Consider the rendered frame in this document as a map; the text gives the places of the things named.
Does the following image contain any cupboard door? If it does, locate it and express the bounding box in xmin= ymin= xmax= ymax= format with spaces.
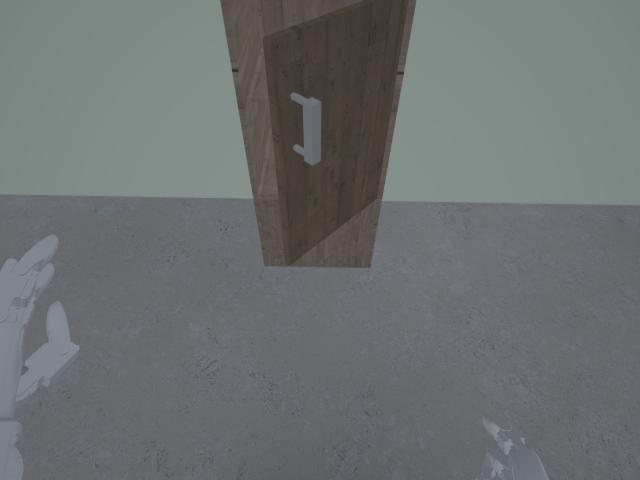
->
xmin=262 ymin=0 xmax=408 ymax=266

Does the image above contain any handle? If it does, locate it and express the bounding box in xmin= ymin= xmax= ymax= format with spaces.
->
xmin=290 ymin=92 xmax=321 ymax=166

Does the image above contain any left robot forearm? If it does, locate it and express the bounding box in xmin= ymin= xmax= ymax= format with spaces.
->
xmin=0 ymin=418 xmax=23 ymax=480

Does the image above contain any left robot hand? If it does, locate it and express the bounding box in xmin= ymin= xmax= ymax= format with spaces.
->
xmin=0 ymin=234 xmax=79 ymax=418

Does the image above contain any right robot hand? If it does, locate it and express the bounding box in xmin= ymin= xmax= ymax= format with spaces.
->
xmin=475 ymin=413 xmax=549 ymax=480

